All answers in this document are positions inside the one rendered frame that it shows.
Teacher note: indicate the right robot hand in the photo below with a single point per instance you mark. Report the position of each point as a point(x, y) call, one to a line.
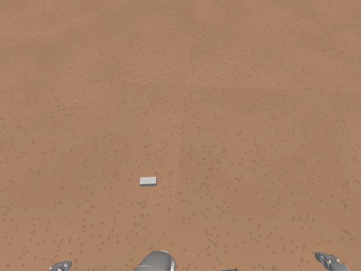
point(330, 262)

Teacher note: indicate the small box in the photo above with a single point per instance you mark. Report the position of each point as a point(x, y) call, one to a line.
point(148, 181)

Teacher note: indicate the left robot hand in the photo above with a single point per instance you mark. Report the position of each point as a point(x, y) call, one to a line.
point(62, 266)

